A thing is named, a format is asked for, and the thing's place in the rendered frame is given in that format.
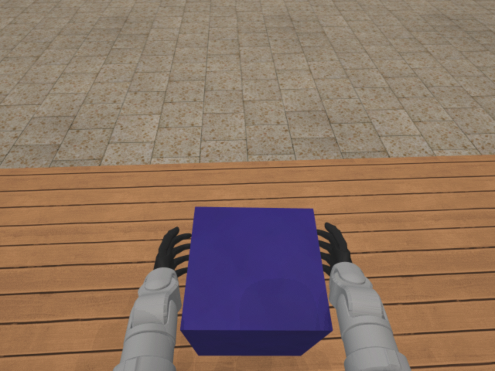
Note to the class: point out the robot left hand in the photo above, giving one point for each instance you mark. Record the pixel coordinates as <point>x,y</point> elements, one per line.
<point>167,251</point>

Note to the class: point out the robot right forearm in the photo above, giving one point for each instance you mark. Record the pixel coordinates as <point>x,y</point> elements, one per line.
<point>364,327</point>

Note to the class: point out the carton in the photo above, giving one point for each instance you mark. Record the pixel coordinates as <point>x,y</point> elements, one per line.
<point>255,284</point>

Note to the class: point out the robot right hand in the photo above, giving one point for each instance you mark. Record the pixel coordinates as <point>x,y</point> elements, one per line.
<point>337,247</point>

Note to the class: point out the robot left forearm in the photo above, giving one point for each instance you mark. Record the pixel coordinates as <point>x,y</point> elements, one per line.
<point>150,337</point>

